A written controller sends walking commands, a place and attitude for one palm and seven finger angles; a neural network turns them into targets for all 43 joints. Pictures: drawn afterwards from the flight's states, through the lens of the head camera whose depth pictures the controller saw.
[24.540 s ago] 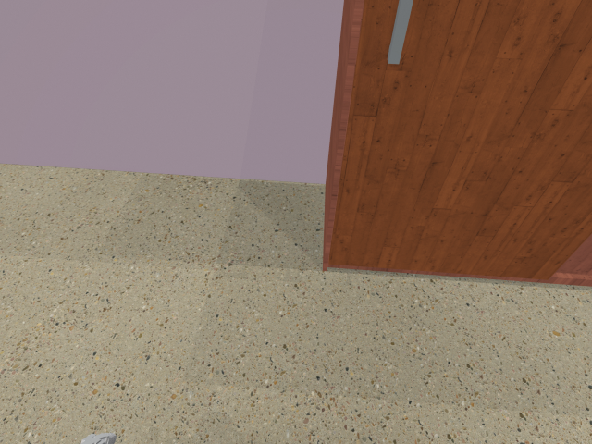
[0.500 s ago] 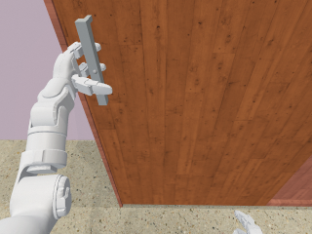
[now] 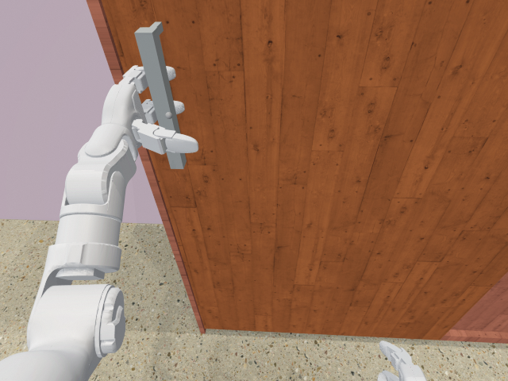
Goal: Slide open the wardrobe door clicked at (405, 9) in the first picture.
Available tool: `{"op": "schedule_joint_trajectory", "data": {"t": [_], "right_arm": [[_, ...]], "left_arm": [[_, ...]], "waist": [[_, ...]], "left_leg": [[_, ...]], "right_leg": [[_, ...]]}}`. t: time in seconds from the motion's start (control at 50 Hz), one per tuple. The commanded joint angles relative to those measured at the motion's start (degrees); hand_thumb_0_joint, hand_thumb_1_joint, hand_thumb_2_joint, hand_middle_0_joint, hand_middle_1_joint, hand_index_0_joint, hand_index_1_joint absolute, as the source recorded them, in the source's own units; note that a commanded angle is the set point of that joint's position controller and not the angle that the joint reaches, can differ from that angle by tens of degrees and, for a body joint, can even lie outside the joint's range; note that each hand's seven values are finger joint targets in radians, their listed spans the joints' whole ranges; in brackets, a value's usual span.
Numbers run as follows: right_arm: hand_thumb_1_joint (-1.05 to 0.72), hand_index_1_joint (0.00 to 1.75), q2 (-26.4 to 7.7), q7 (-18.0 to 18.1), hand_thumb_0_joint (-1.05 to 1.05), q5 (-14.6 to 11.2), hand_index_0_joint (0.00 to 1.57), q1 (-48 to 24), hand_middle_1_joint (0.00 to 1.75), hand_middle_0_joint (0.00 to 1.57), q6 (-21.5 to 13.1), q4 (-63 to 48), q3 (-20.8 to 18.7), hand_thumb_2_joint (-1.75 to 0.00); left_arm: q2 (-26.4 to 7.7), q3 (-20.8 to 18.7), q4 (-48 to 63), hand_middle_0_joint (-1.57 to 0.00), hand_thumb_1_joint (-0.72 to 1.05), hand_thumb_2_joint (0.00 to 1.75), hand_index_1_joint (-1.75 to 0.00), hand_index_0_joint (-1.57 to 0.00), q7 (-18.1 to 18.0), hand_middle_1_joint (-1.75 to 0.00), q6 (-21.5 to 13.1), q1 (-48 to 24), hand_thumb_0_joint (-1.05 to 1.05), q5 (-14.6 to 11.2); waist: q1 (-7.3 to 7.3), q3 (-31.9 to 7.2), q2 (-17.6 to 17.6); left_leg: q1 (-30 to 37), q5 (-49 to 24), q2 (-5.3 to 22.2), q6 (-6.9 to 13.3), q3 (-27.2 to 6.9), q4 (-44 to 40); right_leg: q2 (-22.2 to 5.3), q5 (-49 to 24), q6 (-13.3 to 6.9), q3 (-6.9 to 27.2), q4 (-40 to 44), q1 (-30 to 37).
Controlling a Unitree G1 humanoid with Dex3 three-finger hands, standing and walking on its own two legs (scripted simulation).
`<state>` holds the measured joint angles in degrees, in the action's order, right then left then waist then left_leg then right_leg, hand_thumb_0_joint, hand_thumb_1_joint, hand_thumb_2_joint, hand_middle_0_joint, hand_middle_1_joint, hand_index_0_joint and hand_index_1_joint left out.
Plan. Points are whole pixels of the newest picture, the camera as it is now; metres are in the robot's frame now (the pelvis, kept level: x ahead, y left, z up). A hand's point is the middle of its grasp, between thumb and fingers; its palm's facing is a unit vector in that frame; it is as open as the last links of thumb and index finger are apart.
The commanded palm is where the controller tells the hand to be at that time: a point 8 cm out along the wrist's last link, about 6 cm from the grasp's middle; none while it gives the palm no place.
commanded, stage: slide the fingers in behind the handle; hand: left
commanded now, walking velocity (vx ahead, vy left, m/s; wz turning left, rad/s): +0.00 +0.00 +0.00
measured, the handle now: (168, 101) +0.47 +0.18 +0.24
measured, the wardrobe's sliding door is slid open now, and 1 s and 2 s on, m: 0.00 0.00 0.00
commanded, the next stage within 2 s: grip the handle and tug to test in 0.02 s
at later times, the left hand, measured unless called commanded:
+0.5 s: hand (175, 112) +0.42 +0.15 +0.25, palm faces +0.03 -1.00 +0.00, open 10.6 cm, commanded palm +0.39 +0.21 +0.25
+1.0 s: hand (174, 112) +0.42 +0.16 +0.25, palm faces +0.04 -1.00 +0.01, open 5.6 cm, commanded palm +0.39 +0.21 +0.25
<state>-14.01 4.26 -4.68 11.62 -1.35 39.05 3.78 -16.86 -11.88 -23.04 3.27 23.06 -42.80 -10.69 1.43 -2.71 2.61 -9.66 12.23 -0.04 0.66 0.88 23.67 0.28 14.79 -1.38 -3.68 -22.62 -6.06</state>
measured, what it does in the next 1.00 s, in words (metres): stands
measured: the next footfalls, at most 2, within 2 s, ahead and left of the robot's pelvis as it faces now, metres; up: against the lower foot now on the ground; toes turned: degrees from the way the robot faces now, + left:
none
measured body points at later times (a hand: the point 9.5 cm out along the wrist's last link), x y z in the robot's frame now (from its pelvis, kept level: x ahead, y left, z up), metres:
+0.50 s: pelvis +0.00 +0.00 +0.00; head -0.02 -0.01 +0.45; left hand +0.41 +0.21 +0.25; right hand +0.16 -0.23 -0.10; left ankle +0.01 +0.11 -0.74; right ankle -0.03 -0.10 -0.74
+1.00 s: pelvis +0.01 +0.00 +0.00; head -0.02 -0.02 +0.45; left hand +0.41 +0.21 +0.25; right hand +0.16 -0.24 -0.10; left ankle +0.01 +0.11 -0.74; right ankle -0.03 -0.10 -0.74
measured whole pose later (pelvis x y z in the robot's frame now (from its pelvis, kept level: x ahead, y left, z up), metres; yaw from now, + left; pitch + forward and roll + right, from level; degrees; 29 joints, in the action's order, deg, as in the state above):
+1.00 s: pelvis +0.01 +0.00 +0.00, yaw -1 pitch -1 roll +0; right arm -14.4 4.7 -4.6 12.3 -0.6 38.5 3.3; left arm -18.0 -13.3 -25.7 4.5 22.9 -43.7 -10.6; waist 0.2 -3.5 2.2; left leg -10.3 12.7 0.5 0.6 1.5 23.6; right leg 0.8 14.7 -1.5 -2.9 -22.0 -6.7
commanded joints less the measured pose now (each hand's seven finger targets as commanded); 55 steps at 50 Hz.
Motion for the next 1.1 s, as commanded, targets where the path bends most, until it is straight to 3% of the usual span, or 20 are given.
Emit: {"op": "schedule_joint_trajectory", "data": {"t": [0.0,0.04,0.06,0.08,0.1,0.2,0.28,0.32,0.48,0.52,0.54,0.6,0.62,0.64,0.7,0.74,0.8,0.9,0.94,1.08], "right_arm": [[-0.9,0.3,-6.26,0.43,0.0,0.34,0.2,-8.24,0.3,0.2,-2.9,-9.19,-2.36,-0.9],[-0.9,0.3,-6.51,0.33,0.0,0.5,0.2,-8.22,0.3,0.2,-2.76,-9.2,-2.53,-0.9],[-0.9,0.3,-6.36,0.34,0.0,0.38,0.2,-8.44,0.3,0.2,-2.6,-9.3,-2.27,-0.9],[-0.9,0.3,-6.48,0.42,0.0,0.31,0.2,-8.31,0.3,0.2,-2.52,-9.09,-2.37,-0.9],[-0.9,0.3,-6.35,0.35,0.0,0.36,0.2,-8.48,0.3,0.2,-2.54,-9.39,-2.33,-0.9],[-0.9,0.3,-6.27,0.58,0.0,0.28,0.2,-8.29,0.3,0.2,-2.31,-9.01,-2.24,-0.9],[-0.9,0.3,-6.54,0.94,0.0,0.44,0.2,-7.77,0.3,0.2,-2.14,-8.33,-2.28,-0.9],[-0.9,0.3,-6.54,1.03,0.0,0.37,0.2,-7.48,0.3,0.2,-2.08,-8.22,-2.27,-0.9],[-0.9,0.3,-6.73,0.87,0.0,0.56,0.2,-6.08,0.3,0.2,-2.18,-8.99,-2.68,-0.9],[-0.9,0.3,-6.52,0.7,0.0,0.41,0.2,-6.18,0.3,0.2,-2.16,-9.3,-2.65,-0.9],[-0.9,0.3,-6.72,0.63,0.0,0.36,0.2,-6.09,0.3,0.2,-2.11,-9.46,-2.87,-0.9],[-0.9,0.3,-7.0,0.79,0.0,0.24,0.2,-6.0,0.3,0.2,-2.22,-9.14,-2.89,-0.9],[-0.9,0.3,-6.89,0.67,0.0,0.37,0.2,-6.02,0.3,0.2,-2.35,-9.48,-2.99,-0.9],[-0.9,0.3,-7.13,0.65,0.0,0.36,0.2,-6.2,0.3,0.2,-2.26,-9.6,-3.21,-0.9],[-0.9,0.3,-7.06,0.73,0.0,0.3,0.2,-6.21,0.3,0.2,-2.17,-9.37,-3.05,-0.9],[-0.9,0.3,-7.26,0.75,0.0,0.44,0.2,-6.11,0.3,0.2,-2.05,-9.46,-3.1,-0.9],[-0.9,0.3,-6.9,0.82,0.0,0.2,0.2,-6.42,0.3,0.2,-2.08,-9.41,-2.89,-0.9],[-0.9,0.3,-7.17,1.05,0.0,0.3,0.2,-5.93,0.3,0.2,-2.03,-8.94,-2.94,-0.9],[-0.9,0.3,-7.24,1.04,0.0,0.43,0.2,-6.09,0.3,0.2,-1.94,-9.19,-3.09,-0.9],[-0.9,0.3,-6.94,0.91,0.0,0.36,0.2,-6.96,0.3,0.2,-1.35,-10.24,-2.85,-0.9]], "left_arm": [[-7.14,0.58,15.27,-0.3,-0.5,0.3,-1.2,-0.3,1.78,-1.2,-4.15,-31.4,0.0,-0.97],[-9.05,-1.25,15.31,-0.3,-0.5,0.3,-1.2,-0.3,1.7,-1.2,-4.24,-28.69,0.0,-0.89],[-7.82,-0.25,14.98,-0.3,-0.5,0.3,-1.2,-0.3,1.9,-1.2,-4.0,-29.21,0.0,-1.17],[-8.89,-0.89,15.23,-0.3,-0.5,0.3,-1.2,-0.3,1.92,-1.2,-4.02,-30.37,0.0,-1.1],[-8.33,-0.41,16.08,-0.3,-0.5,0.3,-1.2,-0.3,1.98,-1.2,-3.95,-30.51,0.0,-0.93],[-6.53,1.16,13.25,-0.32,-0.27,0.4,-1.23,-0.32,1.62,-1.23,-3.08,-31.37,0.0,-0.85],[-9.52,-1.0,10.48,-0.35,-0.08,0.48,-1.26,-0.35,1.06,-1.26,-3.01,-33.38,0.0,-0.54],[-8.51,-0.29,8.52,-0.35,0.01,0.52,-1.27,-0.35,1.14,-1.27,-2.94,-33.58,0.0,-0.63],[-12.9,-3.75,8.24,-0.4,0.39,0.68,-1.33,-0.4,1.26,-1.33,-6.03,-33.03,0.0,-0.1],[-10.86,-2.35,9.02,-0.41,0.48,0.72,-1.34,-0.41,1.45,-1.34,-6.0,-31.87,0.0,-0.11],[-10.47,-2.19,8.36,-0.41,0.53,0.74,-1.35,-0.41,1.55,-1.35,-5.96,-29.71,0.0,-0.2],[-11.69,-2.73,9.43,-0.43,0.67,0.8,-1.37,-0.43,1.44,-1.37,-5.42,-31.96,0.0,-0.12],[-10.68,-2.18,10.51,-0.43,0.71,0.82,-1.37,-0.43,1.51,-1.37,-5.26,-31.57,0.0,-0.08],[-12.2,-3.33,10.98,-0.44,0.76,0.84,-1.38,-0.44,1.39,-1.38,-5.37,-30.15,0.0,0.04],[-12.52,-3.96,10.43,-0.45,0.9,0.9,-1.4,-0.45,1.45,-1.4,-4.56,-29.67,0.0,-0.32],[-13.7,-4.97,10.43,-0.45,0.9,0.9,-1.4,-0.45,1.53,-1.4,-4.5,-27.75,0.0,-0.44],[-11.58,-2.92,11.39,-0.45,0.9,0.9,-1.4,-0.45,1.82,-1.4,-4.11,-29.22,0.0,-0.39],[-12.48,-3.16,10.01,-0.45,0.9,0.9,-1.4,-0.45,1.59,-1.4,-3.84,-31.12,0.0,-0.14],[-13.88,-4.58,9.37,-0.45,0.9,0.9,-1.4,-0.45,1.61,-1.4,-3.89,-28.73,0.0,-0.05],[-14.6,-5.42,11.57,-0.45,0.9,0.9,-1.4,-0.45,2.46,-1.4,-4.4,-27.48,0.0,-0.57]], "waist": [[-1.36,-16.27,-1.94],[-0.54,-16.62,-1.97],[-0.93,-15.86,-2.49],[-1.14,-15.67,-3.16],[-0.97,-16.35,-1.07],[-1.74,-14.0,-2.71],[-1.67,-14.55,-1.99],[-2.0,-13.72,-2.98],[-1.02,-17.37,-2.64],[-1.09,-16.81,-1.28],[-0.94,-16.23,-2.68],[-1.37,-15.31,-2.96],[-1.17,-16.67,-2.05],[-0.68,-17.21,-1.12],[-0.85,-16.02,-3.14],[-0.29,-16.11,-2.68],[-1.11,-15.14,-1.7],[-1.59,-14.95,-2.93],[-0.76,-15.82,-2.71],[-0.46,-16.41,-2.98]], "left_leg": [[12.18,-17.29,-0.29,2.11,-2.19,-0.56],[12.27,-18.57,-0.18,1.97,-2.19,-0.45],[11.43,-17.79,-0.27,2.06,-2.08,-0.65],[11.27,-17.67,-0.24,2.13,-2.06,-0.58],[11.74,-18.04,-0.31,2.01,-2.1,-0.58],[10.97,-15.96,-0.15,2.03,-2.33,-0.74],[10.45,-14.79,-0.32,2.03,-2.32,-0.84],[9.8,-14.22,-0.3,2.1,-2.14,-0.86],[9.81,-16.65,-0.23,2.18,-1.84,-0.81],[10.04,-17.52,-0.15,2.09,-1.56,-0.66],[10.15,-17.78,0.06,2.1,-1.67,-0.76],[9.53,-16.16,0.08,2.34,-1.62,-0.89],[10.11,-16.89,-0.07,2.34,-1.51,-0.76],[10.59,-17.87,-0.02,2.21,-1.49,-0.67],[9.43,-16.35,-0.03,2.45,-1.34,-0.81],[9.27,-16.66,-0.11,2.39,-1.26,-0.93],[9.37,-16.59,-0.05,2.32,-1.34,-0.84],[9.18,-15.35,-0.06,2.44,-1.45,-0.8],[9.45,-16.32,-0.18,2.54,-1.14,-0.56],[8.75,-17.73,-0.31,2.57,-0.67,-0.51]], "right_leg": [[0.58,-20.23,-0.42,1.78,2.24,-1.96],[0.65,-21.01,-0.54,1.68,2.19,-1.15],[0.53,-20.82,-0.41,1.63,2.18,-1.21],[0.53,-21.1,-0.4,1.7,2.27,-1.19],[0.46,-21.12,-0.54,1.78,1.99,-1.25],[0.64,-18.67,-0.38,1.52,2.51,-3.01],[0.47,-17.32,-0.42,1.79,2.85,-3.12],[0.44,-17.17,-0.33,1.87,2.98,-3.33],[0.33,-20.16,-0.43,2.14,2.46,-0.17],[0.42,-21.02,-0.51,2.0,2.24,-0.48],[0.57,-20.82,-0.4,1.72,2.42,-0.64],[0.63,-19.64,-0.33,1.96,2.73,-1.36],[0.6,-20.39,-0.33,2.03,2.44,-0.98],[0.56,-20.74,-0.45,1.93,2.44,-0.27],[0.67,-20.18,-0.22,2.09,2.76,-0.73],[0.62,-20.31,-0.27,2.03,2.8,0.06],[0.66,-20.16,-0.32,1.94,2.66,-1.1],[0.59,-19.16,-0.19,2.11,3.0,-1.66],[0.47,-20.3,-0.14,2.31,2.94,-0.76],[0.2,-23.62,0.01,2.43,2.39,1.1]]}}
